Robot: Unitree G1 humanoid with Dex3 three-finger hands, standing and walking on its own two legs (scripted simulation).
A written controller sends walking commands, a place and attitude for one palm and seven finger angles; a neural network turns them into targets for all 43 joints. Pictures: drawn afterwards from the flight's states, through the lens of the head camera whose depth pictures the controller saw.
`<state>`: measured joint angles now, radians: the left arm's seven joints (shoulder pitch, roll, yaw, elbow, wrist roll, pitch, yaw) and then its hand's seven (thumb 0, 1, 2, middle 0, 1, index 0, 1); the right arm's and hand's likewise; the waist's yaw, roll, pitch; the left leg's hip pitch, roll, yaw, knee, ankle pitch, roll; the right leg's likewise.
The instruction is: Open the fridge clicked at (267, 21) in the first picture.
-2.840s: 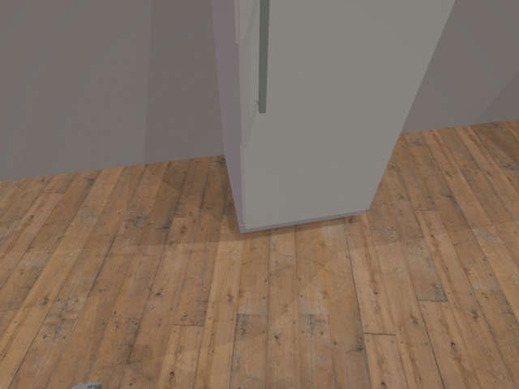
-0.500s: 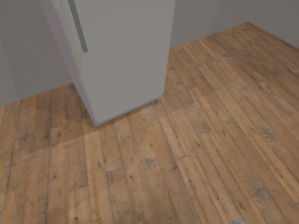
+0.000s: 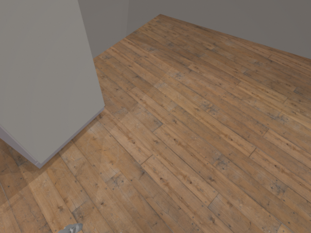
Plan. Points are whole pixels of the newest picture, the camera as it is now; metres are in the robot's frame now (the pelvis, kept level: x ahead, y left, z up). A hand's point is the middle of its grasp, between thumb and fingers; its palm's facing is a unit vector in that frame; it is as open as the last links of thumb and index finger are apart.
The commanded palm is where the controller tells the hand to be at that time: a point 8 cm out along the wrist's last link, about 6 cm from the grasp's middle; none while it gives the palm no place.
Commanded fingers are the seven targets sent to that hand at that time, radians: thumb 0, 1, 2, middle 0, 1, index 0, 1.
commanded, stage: walk to a spot facing it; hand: left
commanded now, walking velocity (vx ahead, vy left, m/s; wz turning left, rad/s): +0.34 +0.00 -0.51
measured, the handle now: out of the picture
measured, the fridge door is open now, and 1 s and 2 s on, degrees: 0 0 0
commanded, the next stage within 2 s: turn to face it in 0.84 s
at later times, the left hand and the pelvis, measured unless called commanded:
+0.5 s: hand (89, 218) +0.20 +0.21 -0.20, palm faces -0.15 -0.98 -0.16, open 7.3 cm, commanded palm none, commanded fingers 0.00 0.90 0.90 -0.20 -0.30 -0.20 -0.30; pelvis +0.18 +0.02 -0.02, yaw -13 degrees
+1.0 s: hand (143, 130) +0.53 +0.05 -0.18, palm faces -0.47 -0.86 -0.21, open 7.3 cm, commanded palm none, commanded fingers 0.00 0.90 0.90 -0.20 -0.30 -0.20 -0.30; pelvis +0.33 -0.05 -0.03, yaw -28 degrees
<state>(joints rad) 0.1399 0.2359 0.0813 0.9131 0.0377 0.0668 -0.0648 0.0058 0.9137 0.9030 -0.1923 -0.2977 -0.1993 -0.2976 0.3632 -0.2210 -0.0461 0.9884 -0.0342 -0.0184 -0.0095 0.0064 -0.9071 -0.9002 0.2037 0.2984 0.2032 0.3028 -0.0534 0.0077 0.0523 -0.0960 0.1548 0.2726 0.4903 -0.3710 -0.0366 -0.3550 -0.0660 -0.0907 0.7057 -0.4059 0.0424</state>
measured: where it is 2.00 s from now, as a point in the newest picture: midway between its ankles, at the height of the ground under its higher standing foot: (166, 207)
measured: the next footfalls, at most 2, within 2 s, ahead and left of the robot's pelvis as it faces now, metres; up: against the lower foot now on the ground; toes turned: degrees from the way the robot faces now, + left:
right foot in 0.04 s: +0.06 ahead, -0.15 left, +0.00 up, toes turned -8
left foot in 0.42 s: +0.31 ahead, +0.09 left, +0.00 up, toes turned -1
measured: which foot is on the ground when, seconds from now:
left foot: down 0.00-0.04, up 0.06-0.40, down 0.42-0.98, up 1.00-1.00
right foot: up 0.00-0.02, down 0.04-0.42, up 0.44-0.96, down 0.98-1.00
